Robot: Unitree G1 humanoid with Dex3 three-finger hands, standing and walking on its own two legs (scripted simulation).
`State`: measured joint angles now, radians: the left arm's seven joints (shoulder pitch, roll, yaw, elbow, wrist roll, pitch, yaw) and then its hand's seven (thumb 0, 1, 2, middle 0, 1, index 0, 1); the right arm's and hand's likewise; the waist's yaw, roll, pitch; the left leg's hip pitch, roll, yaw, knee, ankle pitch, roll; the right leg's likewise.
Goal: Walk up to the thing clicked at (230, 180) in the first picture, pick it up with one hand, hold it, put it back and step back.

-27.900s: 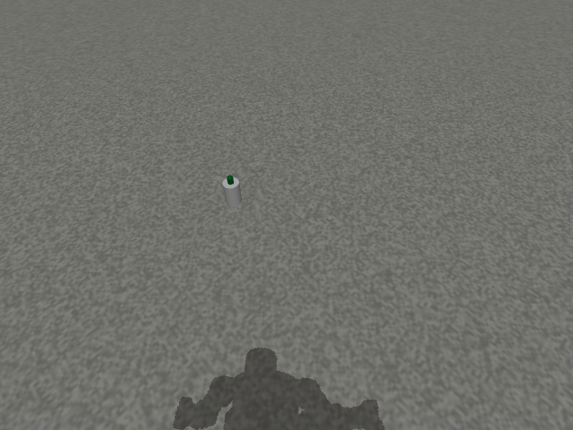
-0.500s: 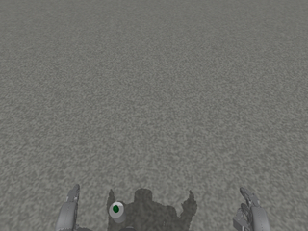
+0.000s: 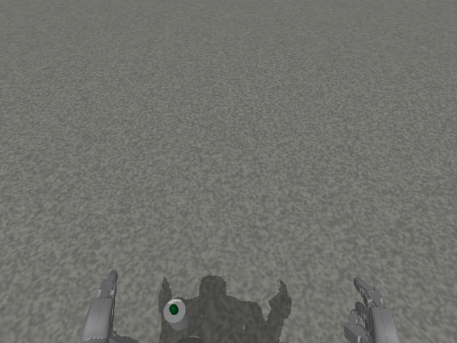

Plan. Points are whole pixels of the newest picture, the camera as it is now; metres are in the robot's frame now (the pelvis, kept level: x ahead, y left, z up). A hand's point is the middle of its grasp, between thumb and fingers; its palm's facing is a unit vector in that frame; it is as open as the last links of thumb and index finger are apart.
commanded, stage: home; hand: left
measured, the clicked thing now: (176, 313) +0.32 +0.22 -0.64
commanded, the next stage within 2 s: stand in 0.26 s
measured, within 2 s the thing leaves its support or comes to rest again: neither
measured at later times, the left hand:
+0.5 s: hand (139, 322) +0.17 +0.18 -0.05, palm faces +0.11 -0.96 -0.27, open 16.8 cm
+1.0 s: hand out of the picture +0.07 +0.25 -0.11, palm faces +0.01 -0.93 -0.35, open 7.7 cm
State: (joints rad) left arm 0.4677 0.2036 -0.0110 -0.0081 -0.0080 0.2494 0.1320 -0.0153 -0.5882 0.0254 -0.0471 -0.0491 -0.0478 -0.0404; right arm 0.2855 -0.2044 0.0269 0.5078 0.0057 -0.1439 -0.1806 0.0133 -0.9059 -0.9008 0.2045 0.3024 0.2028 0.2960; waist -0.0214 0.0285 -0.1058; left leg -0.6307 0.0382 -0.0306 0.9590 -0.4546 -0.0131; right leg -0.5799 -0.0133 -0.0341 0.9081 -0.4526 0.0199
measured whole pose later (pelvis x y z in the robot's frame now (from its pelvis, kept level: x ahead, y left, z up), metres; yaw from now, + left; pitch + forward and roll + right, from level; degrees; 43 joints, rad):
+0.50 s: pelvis +0.00 +0.00 +0.00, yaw +0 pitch +7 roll -2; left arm 0.46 0.20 -0.01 0.00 -0.01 0.26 0.13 -0.01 -0.47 0.14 -0.11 -0.14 -0.11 -0.13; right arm 0.28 -0.21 0.02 0.51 0.00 -0.13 -0.18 0.01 -0.91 -0.90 0.20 0.30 0.20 0.30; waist -0.02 0.03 -0.11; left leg -0.62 0.04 -0.03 0.95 -0.46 -0.02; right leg -0.57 -0.01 -0.04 0.90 -0.46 0.02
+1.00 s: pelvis -0.01 +0.00 +0.04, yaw +1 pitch -3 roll +0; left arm 0.25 0.33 0.02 0.86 0.04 0.01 0.02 0.00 0.84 0.89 -0.20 -0.30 -0.20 -0.29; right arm 0.21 -0.32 -0.04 0.95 -0.04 0.00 -0.01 0.01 -0.91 -0.90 0.20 0.30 0.20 0.29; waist 0.01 -0.01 0.03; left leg -0.30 0.00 -0.01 0.66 -0.31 0.00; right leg -0.27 -0.05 -0.02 0.65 -0.34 0.03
